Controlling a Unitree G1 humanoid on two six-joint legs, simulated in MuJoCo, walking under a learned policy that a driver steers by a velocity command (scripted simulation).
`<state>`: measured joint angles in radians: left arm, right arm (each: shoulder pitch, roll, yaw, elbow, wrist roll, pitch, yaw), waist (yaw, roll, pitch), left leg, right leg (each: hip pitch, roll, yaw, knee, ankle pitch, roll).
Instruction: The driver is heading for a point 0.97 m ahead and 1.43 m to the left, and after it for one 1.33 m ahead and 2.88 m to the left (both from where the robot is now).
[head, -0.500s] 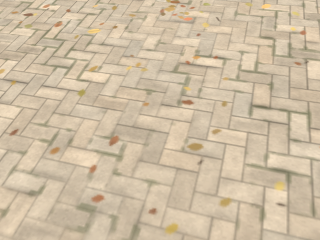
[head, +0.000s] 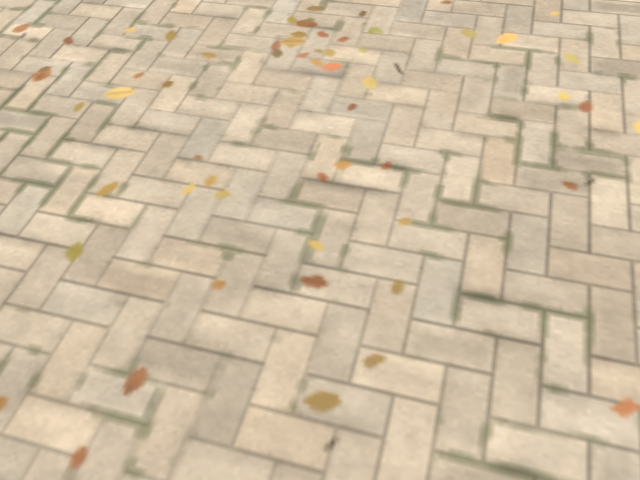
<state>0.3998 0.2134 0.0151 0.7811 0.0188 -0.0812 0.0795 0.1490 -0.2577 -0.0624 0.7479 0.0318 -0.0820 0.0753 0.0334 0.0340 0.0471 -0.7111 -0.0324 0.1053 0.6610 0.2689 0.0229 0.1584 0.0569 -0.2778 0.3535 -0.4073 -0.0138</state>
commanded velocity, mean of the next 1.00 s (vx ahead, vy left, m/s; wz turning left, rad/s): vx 0.11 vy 0.00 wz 0.91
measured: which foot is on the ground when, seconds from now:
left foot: up 0.00-0.02, down 0.04-0.42, up 0.44-0.86, down 0.88-1.00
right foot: down 0.00-0.04, up 0.06-0.42, down 0.44-0.88, up 0.90-1.00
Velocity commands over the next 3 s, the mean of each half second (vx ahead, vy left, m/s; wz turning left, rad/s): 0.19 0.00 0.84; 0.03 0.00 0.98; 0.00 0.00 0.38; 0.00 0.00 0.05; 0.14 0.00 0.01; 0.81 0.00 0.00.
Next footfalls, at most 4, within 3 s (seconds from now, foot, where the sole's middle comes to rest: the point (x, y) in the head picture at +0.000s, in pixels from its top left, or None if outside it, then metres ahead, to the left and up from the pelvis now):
0.04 left None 0.25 0.02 -0.76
0.44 right None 0.39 -0.16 -0.76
0.88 left None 0.16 0.00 -0.76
1.30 right None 0.38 -0.10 -0.76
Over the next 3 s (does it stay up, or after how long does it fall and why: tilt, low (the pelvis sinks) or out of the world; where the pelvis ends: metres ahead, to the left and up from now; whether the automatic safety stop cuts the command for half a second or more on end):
stays up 0.28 0.20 0.01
